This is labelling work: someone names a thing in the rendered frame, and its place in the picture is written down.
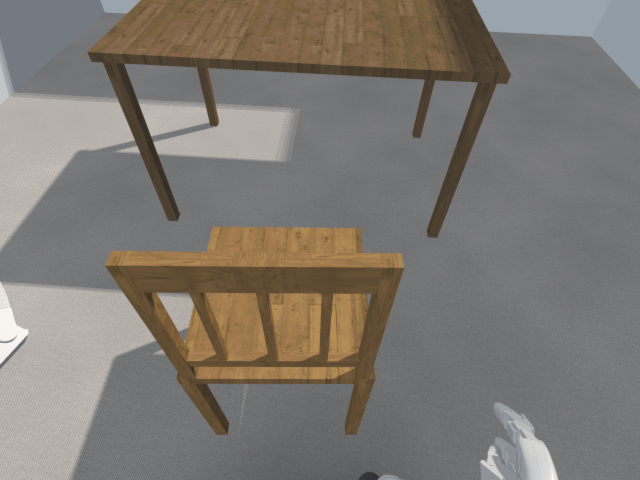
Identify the left robot hand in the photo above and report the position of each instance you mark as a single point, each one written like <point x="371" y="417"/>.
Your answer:
<point x="12" y="337"/>

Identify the table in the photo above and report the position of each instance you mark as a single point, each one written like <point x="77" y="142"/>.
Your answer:
<point x="412" y="39"/>

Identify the chair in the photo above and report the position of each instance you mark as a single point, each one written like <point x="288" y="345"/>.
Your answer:
<point x="272" y="305"/>

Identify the right robot hand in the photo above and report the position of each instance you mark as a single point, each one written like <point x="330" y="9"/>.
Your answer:
<point x="530" y="460"/>

